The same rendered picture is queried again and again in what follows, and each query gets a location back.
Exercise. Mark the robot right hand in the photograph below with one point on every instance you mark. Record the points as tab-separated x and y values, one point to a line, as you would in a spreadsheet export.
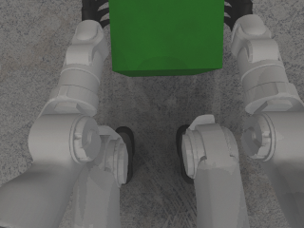
239	8

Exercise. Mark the robot left upper arm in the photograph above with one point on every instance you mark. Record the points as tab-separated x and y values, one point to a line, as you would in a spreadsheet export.
60	146

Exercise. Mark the robot right foot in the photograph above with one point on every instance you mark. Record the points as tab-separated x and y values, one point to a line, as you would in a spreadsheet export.
181	131

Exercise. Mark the robot left forearm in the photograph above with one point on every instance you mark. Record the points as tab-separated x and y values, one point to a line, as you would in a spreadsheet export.
81	73

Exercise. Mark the right robot thigh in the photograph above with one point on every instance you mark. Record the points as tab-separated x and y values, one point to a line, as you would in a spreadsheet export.
216	174

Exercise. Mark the carton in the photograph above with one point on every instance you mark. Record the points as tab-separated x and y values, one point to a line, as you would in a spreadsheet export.
166	37

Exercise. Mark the robot right forearm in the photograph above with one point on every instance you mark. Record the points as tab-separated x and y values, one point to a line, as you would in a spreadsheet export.
261	70

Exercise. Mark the robot left hand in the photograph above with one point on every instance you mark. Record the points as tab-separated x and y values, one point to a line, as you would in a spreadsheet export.
90	11

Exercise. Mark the robot right upper arm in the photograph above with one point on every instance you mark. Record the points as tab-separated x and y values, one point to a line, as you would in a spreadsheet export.
276	140

